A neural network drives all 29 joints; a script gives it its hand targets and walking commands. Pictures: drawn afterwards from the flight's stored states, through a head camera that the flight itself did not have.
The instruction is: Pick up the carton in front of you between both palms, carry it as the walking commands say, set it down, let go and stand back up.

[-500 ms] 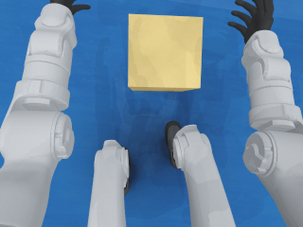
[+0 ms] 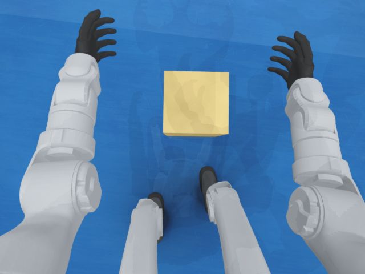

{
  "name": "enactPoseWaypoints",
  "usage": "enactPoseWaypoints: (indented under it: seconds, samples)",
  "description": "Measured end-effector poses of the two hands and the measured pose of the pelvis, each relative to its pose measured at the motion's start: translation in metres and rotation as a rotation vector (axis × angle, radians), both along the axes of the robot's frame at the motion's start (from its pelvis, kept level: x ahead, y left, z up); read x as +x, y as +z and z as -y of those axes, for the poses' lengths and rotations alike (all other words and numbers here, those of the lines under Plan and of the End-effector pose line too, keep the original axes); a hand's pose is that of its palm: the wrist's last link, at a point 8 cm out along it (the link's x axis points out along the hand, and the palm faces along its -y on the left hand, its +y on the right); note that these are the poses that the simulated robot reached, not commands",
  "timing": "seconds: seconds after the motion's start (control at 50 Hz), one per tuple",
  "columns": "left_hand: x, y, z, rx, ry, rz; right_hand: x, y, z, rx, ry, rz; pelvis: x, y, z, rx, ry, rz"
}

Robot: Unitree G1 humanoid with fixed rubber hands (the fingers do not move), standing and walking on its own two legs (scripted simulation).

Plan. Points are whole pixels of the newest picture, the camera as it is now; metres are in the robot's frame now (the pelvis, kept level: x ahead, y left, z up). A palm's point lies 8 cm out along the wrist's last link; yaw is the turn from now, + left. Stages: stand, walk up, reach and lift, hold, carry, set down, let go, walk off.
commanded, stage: let go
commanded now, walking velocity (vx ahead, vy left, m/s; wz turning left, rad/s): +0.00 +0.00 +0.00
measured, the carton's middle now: (193, 108) +0.49 -0.10 -0.51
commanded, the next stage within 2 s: stand in 1.30 s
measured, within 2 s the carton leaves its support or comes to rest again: neither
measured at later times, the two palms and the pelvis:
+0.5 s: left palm (44, 149) +0.38 +0.16 +0.01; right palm out of the picture +0.30 -0.27 +0.02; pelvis +0.06 -0.02 +0.10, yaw -2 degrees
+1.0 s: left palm out of the picture +0.26 +0.24 +0.07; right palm out of the picture +0.25 -0.22 +0.07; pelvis +0.09 +0.01 +0.14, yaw -3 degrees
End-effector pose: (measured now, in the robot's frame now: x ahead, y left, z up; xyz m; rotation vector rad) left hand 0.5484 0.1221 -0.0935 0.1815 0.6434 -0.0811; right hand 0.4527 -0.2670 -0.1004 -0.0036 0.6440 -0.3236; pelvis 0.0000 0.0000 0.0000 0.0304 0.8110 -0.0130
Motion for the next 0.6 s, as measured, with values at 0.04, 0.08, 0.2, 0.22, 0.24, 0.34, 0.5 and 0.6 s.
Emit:
enactPoseWaypoints:
  seconds: [0.04, 0.08, 0.2, 0.22, 0.24, 0.34, 0.5, 0.6]
  samples:
    - [-0.012, 0.005, -0.003, 0.017, 0.019, -0.005, -0.007, 0.006, -0.001, -0.013, 0.036, -0.019, 0.004, 0.009, 0.002, 0.002, 0.0, 0.013]
    - [-0.027, 0.01, -0.007, 0.036, 0.044, -0.015, -0.018, 0.012, -0.002, -0.025, 0.078, -0.044, 0.009, 0.02, 0.004, 0.004, 0.0, 0.032]
    - [-0.084, 0.032, -0.018, 0.07, 0.104, -0.047, -0.057, 0.039, 0.002, -0.05, 0.184, -0.121, 0.024, 0.051, 0.011, 0.007, -0.001, 0.129]
    - [-0.092, 0.037, -0.019, 0.072, 0.109, -0.05, -0.064, 0.045, 0.004, -0.053, 0.195, -0.129, 0.026, 0.056, 0.013, 0.006, -0.001, 0.148]
    - [-0.099, 0.043, -0.021, 0.072, 0.111, -0.052, -0.07, 0.051, 0.005, -0.055, 0.204, -0.136, 0.029, 0.061, 0.014, 0.005, -0.002, 0.168]
    - [-0.126, 0.069, -0.028, 0.07, 0.102, -0.059, -0.102, 0.08, 0.012, -0.055, 0.225, -0.153, 0.041, 0.08, 0.019, -0.001, -0.01, 0.26]
    - [-0.168, 0.101, -0.042, 0.072, 0.07, -0.078, -0.157, 0.117, 0.006, -0.041, 0.209, -0.157, 0.06, 0.103, 0.02, -0.018, -0.028, 0.408]
    - [-0.201, 0.119, -0.057, 0.07, 0.065, -0.091, -0.194, 0.139, -0.005, -0.039, 0.193, -0.165, 0.071, 0.117, 0.015, -0.032, -0.033, 0.52]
